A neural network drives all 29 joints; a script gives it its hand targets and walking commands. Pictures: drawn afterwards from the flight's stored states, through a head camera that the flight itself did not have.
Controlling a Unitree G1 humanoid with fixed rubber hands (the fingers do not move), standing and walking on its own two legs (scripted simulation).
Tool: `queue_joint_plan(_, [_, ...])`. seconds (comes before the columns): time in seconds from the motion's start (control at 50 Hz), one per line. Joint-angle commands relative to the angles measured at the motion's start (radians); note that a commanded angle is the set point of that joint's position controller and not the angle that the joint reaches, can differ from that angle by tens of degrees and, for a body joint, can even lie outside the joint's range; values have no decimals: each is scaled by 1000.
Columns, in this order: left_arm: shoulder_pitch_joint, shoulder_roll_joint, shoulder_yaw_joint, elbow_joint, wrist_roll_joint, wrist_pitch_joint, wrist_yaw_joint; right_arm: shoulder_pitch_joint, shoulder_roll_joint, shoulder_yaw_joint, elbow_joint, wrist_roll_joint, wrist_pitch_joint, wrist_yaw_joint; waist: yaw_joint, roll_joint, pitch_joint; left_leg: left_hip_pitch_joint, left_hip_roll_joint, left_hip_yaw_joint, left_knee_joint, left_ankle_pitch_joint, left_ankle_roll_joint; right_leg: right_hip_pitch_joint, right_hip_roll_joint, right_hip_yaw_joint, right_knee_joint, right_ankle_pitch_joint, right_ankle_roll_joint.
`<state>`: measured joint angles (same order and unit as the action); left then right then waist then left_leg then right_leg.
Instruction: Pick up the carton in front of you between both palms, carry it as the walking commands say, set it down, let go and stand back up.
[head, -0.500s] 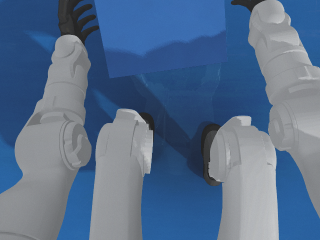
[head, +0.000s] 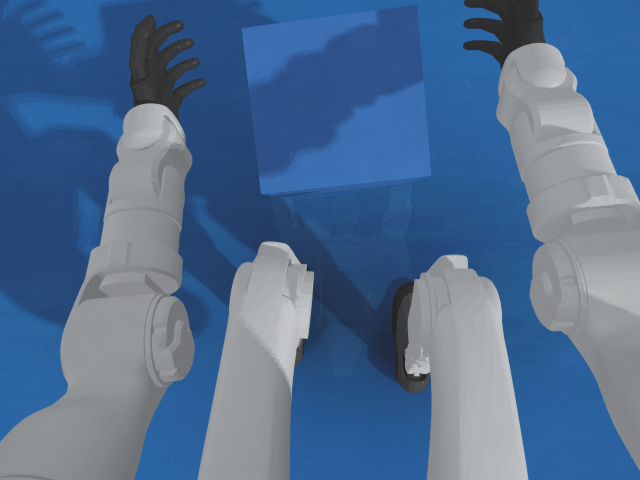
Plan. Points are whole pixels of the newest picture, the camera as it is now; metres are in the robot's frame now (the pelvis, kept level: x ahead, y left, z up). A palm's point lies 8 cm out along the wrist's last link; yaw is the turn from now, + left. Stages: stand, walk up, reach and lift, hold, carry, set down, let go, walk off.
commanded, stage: set down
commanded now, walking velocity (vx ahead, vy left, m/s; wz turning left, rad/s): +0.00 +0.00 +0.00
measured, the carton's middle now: (337, 123) +0.50 +0.05 -0.31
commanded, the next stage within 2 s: let go in 0.68 s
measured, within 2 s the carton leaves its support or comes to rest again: neither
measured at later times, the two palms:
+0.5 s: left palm (40, 43) +0.47 +0.25 +0.02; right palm out of the picture +0.55 -0.15 +0.01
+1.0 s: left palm out of the picture +0.42 +0.23 +0.14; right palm out of the picture +0.46 -0.18 +0.13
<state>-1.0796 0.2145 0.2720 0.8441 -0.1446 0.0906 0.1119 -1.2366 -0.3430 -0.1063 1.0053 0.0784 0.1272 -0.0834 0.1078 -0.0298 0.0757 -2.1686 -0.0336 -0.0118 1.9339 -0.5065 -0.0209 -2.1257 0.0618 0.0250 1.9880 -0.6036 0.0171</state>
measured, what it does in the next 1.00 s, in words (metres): rises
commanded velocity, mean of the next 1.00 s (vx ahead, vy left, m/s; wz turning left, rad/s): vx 0.00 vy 0.00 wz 0.00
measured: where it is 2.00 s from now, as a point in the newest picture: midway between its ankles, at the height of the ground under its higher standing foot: (350, 343)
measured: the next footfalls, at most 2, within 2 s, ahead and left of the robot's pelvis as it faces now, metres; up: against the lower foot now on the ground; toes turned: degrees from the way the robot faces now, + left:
none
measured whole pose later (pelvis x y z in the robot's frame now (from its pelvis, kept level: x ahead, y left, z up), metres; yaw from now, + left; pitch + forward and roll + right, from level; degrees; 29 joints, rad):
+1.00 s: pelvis +0.07 +0.00 +0.26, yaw -1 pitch +38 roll -1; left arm -0.51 0.15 0.24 0.62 0.07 0.08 -0.08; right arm -0.61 -0.17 -0.22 0.68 -0.11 0.11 -0.06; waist 0.07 -0.01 -0.08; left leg -1.29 -0.02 -0.03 0.93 -0.29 0.00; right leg -1.25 0.05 0.06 0.95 -0.35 0.01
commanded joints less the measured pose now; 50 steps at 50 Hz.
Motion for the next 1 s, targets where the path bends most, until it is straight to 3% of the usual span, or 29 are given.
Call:
queue_joint_plan(0.0, [-136,64,6,-84,16,-22,-14,-223,-63,-23,-132,-11,-30,13,27,-35,-967,599,-19,78,-210,239,-34,396,23,-75,-246,136,-14])
queue_joint_plan(0.04, [-143,109,35,-102,26,-14,-13,-171,-82,-24,-74,-21,-29,25,34,-65,-1026,657,-23,69,-240,311,-37,420,26,-85,-255,188,0])
queue_joint_plan(0.08, [-103,72,14,-123,39,-18,-20,-160,-81,-30,-92,-9,-25,22,44,16,-1075,708,-25,99,-273,288,-42,464,37,-74,-321,173,-10])
queue_joint_plan(0.1, [-96,40,13,-100,3,-14,-25,-149,-32,-29,-111,-34,-25,31,1,-89,-984,612,-25,71,-303,313,-34,442,34,-90,-318,216,-7])
queue_joint_plan(0.12, [-169,99,56,-188,31,-15,-23,-172,-77,-66,-167,-39,-24,27,31,-23,-1022,670,-26,95,-304,280,-41,493,33,-58,-356,191,-12])
queue_joint_plan(0.2, [-99,159,72,-186,46,5,-39,-206,-79,-19,-206,-46,7,24,78,-86,-1158,700,-27,99,-363,322,-34,646,19,-58,-416,247,-2])
queue_joint_plan(0.22, [-87,122,41,-235,11,11,-42,-211,-78,-49,-292,-46,6,22,4,-124,-1219,720,-33,109,-388,342,-37,734,33,-72,-439,294,1])
queue_joint_plan(0.24, [-63,155,80,-244,55,8,-42,-145,-74,-24,-243,-46,22,21,77,-98,-1291,761,-45,134,-381,408,-33,754,40,-58,-445,325,9])
queue_joint_plan(0.26, [-28,53,26,-228,7,16,-44,-158,-78,-82,-264,-65,15,24,-2,-107,-1229,738,-37,101,-420,415,-41,750,34,-84,-450,374,12])
queue_joint_plan(0.28, [-60,116,34,-278,20,19,-53,-155,-82,-42,-278,-43,35,28,46,-53,-1238,762,-30,132,-431,374,-42,787,38,-65,-476,353,4])
queue_joint_plan(0.38, [57,134,57,-255,56,30,-70,-17,-21,-38,-311,-61,41,35,30,-108,-1268,869,-37,105,-533,479,-31,842,41,-76,-565,425,27])
queue_joint_plan(0.4, [59,140,98,-234,81,24,-70,-22,15,-39,-285,-43,35,41,88,-75,-1206,886,-40,114,-549,508,-31,829,40,-53,-589,432,29])
queue_joint_plan(0.42, [28,61,34,-255,33,22,-71,-48,-61,-89,-253,-71,26,45,-5,-70,-1183,843,-43,95,-559,511,-36,813,36,-61,-605,448,18])
queue_joint_plan(0.44, [9,126,63,-289,65,8,-73,-63,-40,-73,-287,-69,20,44,41,-48,-1141,859,-40,100,-585,515,-37,821,40,-58,-608,457,15])
queue_joint_plan(0.46, [-3,92,57,-278,54,14,-76,-36,-24,-101,-276,-92,16,43,-6,-53,-1186,889,-38,100,-600,509,-41,885,36,-48,-652,469,19])
queue_joint_plan(0.48, [4,159,83,-236,80,16,-89,-62,-3,-47,-291,-64,22,48,48,-53,-1160,910,-25,112,-602,457,-33,881,33,-31,-666,417,20])
queue_joint_plan(0.54, [83,123,115,-207,90,9,-89,-45,-48,-106,-299,-108,11,50,27,-102,-1145,931,-36,72,-687,455,-27,923,27,-57,-715,429,26])
queue_joint_plan(0.56, [94,48,61,-177,90,2,-95,-24,27,-65,-281,-84,11,62,62,-72,-1124,973,-31,89,-698,497,-25,927,26,-45,-743,431,28])
queue_joint_plan(0.58, [86,63,100,-184,82,2,-97,21,20,-76,-225,-114,7,58,24,-117,-1139,992,-40,83,-728,531,-25,955,25,-42,-778,468,30])
queue_joint_plan(0.6, [62,81,89,-196,105,0,-109,-7,43,-55,-218,-90,21,66,64,-55,-1040,909,-31,98,-751,447,-28,963,24,-35,-781,432,22])
queue_joint_plan(0.62, [46,38,68,-203,94,7,-100,-21,-50,-180,-206,-155,6,66,-26,-55,-1065,992,-38,62,-774,465,-36,899,21,-56,-807,399,21])
queue_joint_plan(0.64, [80,63,116,-212,109,-6,-101,21,-2,-98,-275,-150,-3,68,20,-91,-1095,993,-32,74,-778,501,-30,992,19,-35,-820,488,27])
queue_joint_plan(0.7, [90,10,70,-186,114,1,-100,11,-18,-169,-242,-185,-7,73,-21,-24,-1086,1086,-40,61,-838,492,-32,1011,21,-38,-872,461,17])
queue_joint_plan(0.76, [127,98,108,-236,196,0,-97,77,-5,-158,-294,-173,-6,74,38,12,-1119,1251,-26,51,-892,511,-21,1005,31,-35,-931,426,17])
queue_joint_plan(0.78, [189,17,89,-195,183,3,-114,161,24,-166,-165,-209,2,69,-8,-49,-1022,1142,-29,69,-910,496,-25,1058,18,-39,-967,480,21])
queue_joint_plan(0.8, [226,58,93,-255,183,-9,-127,190,85,-132,-308,-200,-9,59,-9,-87,-1156,1234,-36,68,-917,521,-16,1163,31,-35,-974,535,32])
queue_joint_plan(0.82, [220,5,42,-234,195,-4,-138,218,24,-206,-252,-217,-8,46,-47,13,-1062,1190,-26,69,-941,511,-29,1137,19,-27,-995,530,12])
queue_joint_plan(0.86, [388,21,36,-235,212,-5,-154,327,74,-179,-332,-233,-16,26,-8,-57,-1069,1342,-31,55,-974,556,-10,1187,18,-43,-1045,549,31])
queue_joint_plan(0.98, [564,84,-20,-372,212,-39,-201,586,119,-97,-482,-162,-50,27,-6,-4,-888,1566,-18,19,-1073,566,11,1249,13,-28,-1173,502,25])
